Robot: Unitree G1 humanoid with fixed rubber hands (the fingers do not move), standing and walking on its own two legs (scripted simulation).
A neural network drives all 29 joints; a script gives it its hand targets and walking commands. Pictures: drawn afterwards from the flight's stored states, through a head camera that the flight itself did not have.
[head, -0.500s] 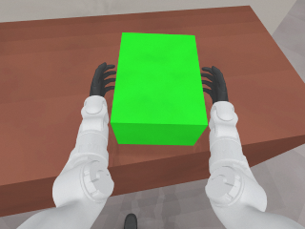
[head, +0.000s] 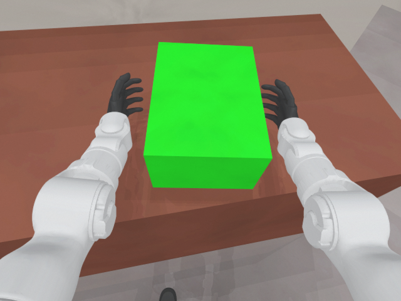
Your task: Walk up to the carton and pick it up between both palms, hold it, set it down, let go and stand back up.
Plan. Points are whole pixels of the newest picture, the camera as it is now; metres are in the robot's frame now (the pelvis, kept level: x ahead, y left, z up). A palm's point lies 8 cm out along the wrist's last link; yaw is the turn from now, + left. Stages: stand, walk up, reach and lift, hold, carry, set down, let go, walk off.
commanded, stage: set down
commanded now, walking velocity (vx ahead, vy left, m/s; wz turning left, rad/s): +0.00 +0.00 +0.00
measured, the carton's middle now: (204, 114) +0.52 +0.06 +0.02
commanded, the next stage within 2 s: none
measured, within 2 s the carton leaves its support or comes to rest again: neither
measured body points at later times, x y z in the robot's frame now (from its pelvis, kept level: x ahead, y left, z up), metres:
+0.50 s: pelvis -0.01 -0.01 +0.00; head +0.09 +0.02 +0.44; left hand +0.48 +0.26 +0.12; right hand +0.52 -0.15 +0.14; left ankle +0.04 +0.11 -0.72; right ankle -0.04 -0.10 -0.72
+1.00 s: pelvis -0.02 -0.01 +0.01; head +0.06 +0.02 +0.45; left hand +0.44 +0.26 +0.13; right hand +0.50 -0.16 +0.15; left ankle +0.04 +0.11 -0.72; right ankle -0.04 -0.10 -0.72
